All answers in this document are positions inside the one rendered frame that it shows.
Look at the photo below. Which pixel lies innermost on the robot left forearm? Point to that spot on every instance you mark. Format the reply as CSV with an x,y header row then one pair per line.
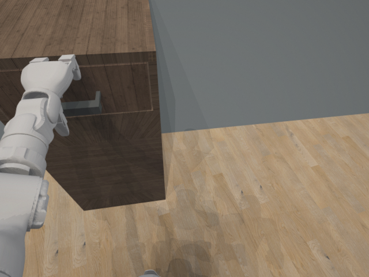
x,y
24,145

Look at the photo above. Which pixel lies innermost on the robot left hand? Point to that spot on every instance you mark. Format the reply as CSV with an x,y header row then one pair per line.
x,y
55,76

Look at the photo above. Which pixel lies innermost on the cabinet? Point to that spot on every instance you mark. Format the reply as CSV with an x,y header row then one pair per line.
x,y
110,159

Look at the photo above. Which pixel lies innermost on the robot left upper arm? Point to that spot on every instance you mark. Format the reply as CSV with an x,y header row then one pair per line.
x,y
23,206

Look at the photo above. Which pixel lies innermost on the handle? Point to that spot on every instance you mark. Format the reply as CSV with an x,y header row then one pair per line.
x,y
87,107

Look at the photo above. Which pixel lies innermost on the drawer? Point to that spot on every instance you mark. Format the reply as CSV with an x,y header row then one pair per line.
x,y
123,86

